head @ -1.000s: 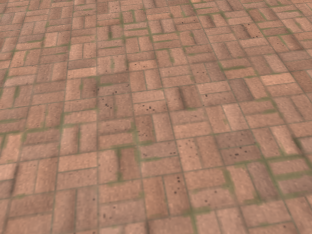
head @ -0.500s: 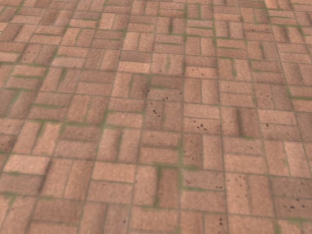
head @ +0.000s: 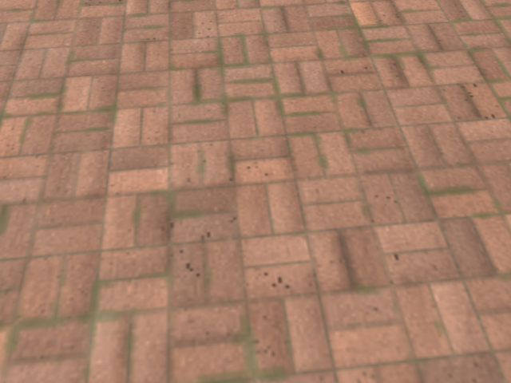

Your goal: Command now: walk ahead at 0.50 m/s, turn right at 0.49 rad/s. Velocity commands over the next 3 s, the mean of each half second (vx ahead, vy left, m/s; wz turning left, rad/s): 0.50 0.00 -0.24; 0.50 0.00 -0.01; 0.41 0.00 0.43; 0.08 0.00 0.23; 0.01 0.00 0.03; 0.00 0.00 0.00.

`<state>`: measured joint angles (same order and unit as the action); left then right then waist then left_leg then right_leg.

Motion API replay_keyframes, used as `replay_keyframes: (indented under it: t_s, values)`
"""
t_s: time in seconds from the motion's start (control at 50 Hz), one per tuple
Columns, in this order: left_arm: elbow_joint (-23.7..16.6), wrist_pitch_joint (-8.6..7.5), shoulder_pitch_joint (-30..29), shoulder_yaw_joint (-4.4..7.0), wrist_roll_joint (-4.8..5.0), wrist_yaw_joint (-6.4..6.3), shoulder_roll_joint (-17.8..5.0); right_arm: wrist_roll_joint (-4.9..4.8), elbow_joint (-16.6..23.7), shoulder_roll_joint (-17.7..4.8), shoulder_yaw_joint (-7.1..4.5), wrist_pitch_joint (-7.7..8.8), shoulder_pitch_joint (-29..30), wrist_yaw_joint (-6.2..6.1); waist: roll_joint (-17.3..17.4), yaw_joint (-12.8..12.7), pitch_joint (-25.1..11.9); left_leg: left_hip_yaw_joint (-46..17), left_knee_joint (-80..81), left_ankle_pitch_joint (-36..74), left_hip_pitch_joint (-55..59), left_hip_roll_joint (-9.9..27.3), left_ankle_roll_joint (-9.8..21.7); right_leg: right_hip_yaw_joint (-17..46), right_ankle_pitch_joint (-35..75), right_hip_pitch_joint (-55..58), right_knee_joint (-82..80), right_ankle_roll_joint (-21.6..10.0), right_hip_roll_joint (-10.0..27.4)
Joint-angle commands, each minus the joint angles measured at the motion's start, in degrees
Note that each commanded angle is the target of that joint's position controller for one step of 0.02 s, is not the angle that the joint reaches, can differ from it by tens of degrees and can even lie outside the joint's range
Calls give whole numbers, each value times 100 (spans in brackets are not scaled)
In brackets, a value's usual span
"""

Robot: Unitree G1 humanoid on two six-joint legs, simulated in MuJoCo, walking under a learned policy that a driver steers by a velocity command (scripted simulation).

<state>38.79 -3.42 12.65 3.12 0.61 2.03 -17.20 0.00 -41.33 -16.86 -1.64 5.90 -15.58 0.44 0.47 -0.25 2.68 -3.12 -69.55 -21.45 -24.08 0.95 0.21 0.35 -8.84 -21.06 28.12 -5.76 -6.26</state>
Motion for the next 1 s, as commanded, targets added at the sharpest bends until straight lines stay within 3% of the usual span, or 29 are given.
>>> replay_keyframes:
  t_s: [0.02, 0.08, 0.14, 0.22, 0.28, 0.3, 0.32, 0.34, 0.36, 0.38, 0.4, 0.42, 0.44, 0.48, 0.52, 0.58, 0.66, 0.72, 0.76, 0.8, 0.82, 0.84, 0.86, 0.88, 0.9, 0.92, 0.94, 0.96, 1.0]
  values:
    - [-432, -52, 36, 181, -42, -89, -671, 95, 571, -703, -205, 79, 55, -36, -207, 122, -454, -215, 469, 279, -1198, 447, -178, 2168, 1053, 1103, -1500, -1241, 1558]
    - [-319, -77, 84, 208, -17, -176, -800, 122, 578, -457, -105, -28, 206, -81, -310, 124, -330, 42, 1474, 938, -1004, 437, -461, 1447, 1685, 477, -1591, -1150, 1333]
    - [-127, -53, 389, 200, 34, -220, -801, 98, 649, -246, -10, 18, 902, -36, -431, -242, -316, 168, 2948, 2462, -490, 251, -479, 973, 1243, 323, -1485, -776, 1015]
    - [94, -11, 809, 203, 67, -204, -882, -32, 777, -417, -68, 99, 1463, 62, -535, -512, -239, 62, 3808, 2781, -486, 127, -293, 1398, 601, 999, -1237, -666, 1388]
    - [176, 42, 833, 221, 40, -214, -915, -29, 799, -590, -165, 144, 1347, 102, -652, -348, -201, 38, 4087, 2095, -403, 89, -5, 1764, 862, 1579, -844, -520, 1707]
    - [173, 67, 748, 221, 35, -216, -906, -25, 737, -637, -206, 156, 1075, 97, -683, -160, -256, 140, 4241, 1936, -55, 24, 118, 1742, 1288, 1629, -576, -434, 1668]
    - [151, 75, 711, 177, 17, -211, -786, 8, 591, -799, -302, 171, 513, 70, -593, 128, -579, 212, 4348, 1946, 753, -12, 299, 1544, 1994, 1572, 91, -296, 1391]
    - [38, 71, 689, 71, -61, -210, -542, 81, 495, -1082, -392, 182, -363, 34, -212, 523, -1372, -526, 4160, 2071, 2138, 733, 679, 1216, 1522, 990, 1502, -81, 1053]
    - [-2, -19, 1518, -64, 18, -199, -114, 96, 291, -1605, -557, 105, -1004, 38, 1348, 381, -2238, -2888, 4402, 1033, 4282, 1929, 1657, 570, -657, -1059, 3659, 394, 167]
    - [10, -72, 1377, -44, 71, -195, -372, -56, 187, -1174, -467, 69, -1237, 98, 1515, 533, -2180, -4141, 5189, -343, 4401, 2127, 1722, 876, -2371, -2006, 4318, 433, 193]
    - [-92, -84, 727, 77, 143, -185, -803, -79, 223, -849, -364, 51, -883, 80, 851, 610, -1284, -3466, 5288, -799, 3718, 1954, 1430, 893, -1950, -2401, 4612, 384, 528]
    - [-211, -89, 292, 66, 101, -192, -773, -19, 297, -742, -310, 12, -489, 65, 417, 509, -811, -2794, 5356, -363, 2994, 1725, 1279, 633, -1490, -2362, 4474, 374, 789]
    - [-281, -99, 86, 65, 17, -184, -699, 16, 299, -625, -258, -5, -255, 73, 301, 396, -407, -2326, 5514, 231, 2370, 1515, 1295, 542, -1176, -2294, 4124, 399, 955]
    - [-232, -70, 257, 70, -9, -166, -527, 56, 287, -476, -200, 19, -41, 77, 547, 126, -299, -1710, 5762, 1071, 1760, 1178, 1234, 484, -811, -1772, 3660, 455, 1171]
    - [-182, -30, 335, 34, -23, -164, -364, 3, 201, -543, -220, 50, -58, 73, 562, 46, -312, -1286, 5904, 1752, 1580, 1103, 1319, 347, -669, -1678, 3310, 547, 1202]
    - [-313, -49, -161, -32, -67, -169, -216, -28, 47, -739, -276, 23, -154, 28, 353, 144, -200, -807, 6062, 2415, 1588, 1048, 1335, 245, 63, -1795, 2297, 683, 1251]
    - [-450, -125, -902, -81, -21, -95, -100, -93, -190, -860, -290, -51, -461, -4, 331, 432, -79, -334, 6058, 2436, 1639, 879, 1146, 62, 1179, -1392, 934, 695, 1063]
    - [-605, -167, -1339, -64, 33, -19, -146, -126, -388, -910, -301, -124, -752, -10, 341, 563, 39, -418, 5929, 2380, 2011, 1081, 1103, 55, 1260, -1354, 476, 599, 960]
    - [-691, -194, -1462, -38, 36, 37, -213, -140, -480, -955, -324, -187, -806, -33, 371, 510, 82, -492, 5729, 2595, 2383, 1252, 1025, 83, 921, -1388, 249, 451, 922]
    - [-658, -214, -1223, 18, 17, 58, -338, -137, -521, -1043, -360, -248, -738, -64, 436, 300, -65, -476, 5344, 3367, 2622, 1307, 909, -9, 531, -947, 82, 283, 802]
    - [-538, -217, -761, 92, -9, 40, -461, -143, -513, -1079, -366, -275, -622, -78, 439, 0, -342, -317, 4802, 4257, 2583, 1169, 808, -174, 520, -231, -87, 154, 641]
    - [-300, -206, 61, 225, -33, -11, -718, -111, -492, -961, -317, -288, -608, -90, 332, -378, -907, -89, 3820, 4613, 2230, 886, 656, -189, 668, 1020, -80, -32, 649]
    - [-128, -173, 1133, 340, -87, -81, -1148, 48, -326, -651, -183, -267, -617, -105, -337, -751, -1819, 163, 2020, 3013, 1069, 528, 438, 1021, 979, 2785, 158, -422, 1742]
    - [-26, -144, 1273, 392, -76, -46, -1460, -3, -294, -42, -9, -151, -1417, -56, -1860, -333, -2449, 98, 199, -933, -1108, -460, 100, 3655, -337, 4436, -477, -1299, 2869]
    - [-61, -124, 1277, 259, -6, -50, -900, -109, -365, -654, -138, -58, -1022, -14, -1202, -597, -2182, -495, -371, -1155, -1759, -180, 142, 3973, -1233, 4231, -912, -1134, 2750]
    - [-83, -125, 897, 193, -11, -77, -729, -241, -197, -873, -216, -11, -458, 15, -855, -568, -1341, -396, -410, -639, -2051, 69, 190, 3105, -1108, 3502, -1040, -917, 2621]
    - [-111, -131, 526, 159, -50, -80, -653, -219, -146, -803, -201, -7, -164, -4, -400, -402, -891, -244, -174, -129, -1867, 326, 171, 2479, -513, 2703, -1189, -803, 2417]
    - [-106, -152, 276, 124, -95, -64, -504, -140, -138, -746, -223, -38, -47, -15, -307, -251, -573, -232, 106, 186, -1689, 473, 128, 2023, -16, 2109, -1379, -762, 2234]
    - [-43, -248, 80, 104, -138, -52, -357, -155, -241, -549, -225, -180, -327, -24, -551, 21, -491, -307, 351, 526, -1126, 626, 57, 1395, 422, 1486, -1734, -706, 2029]
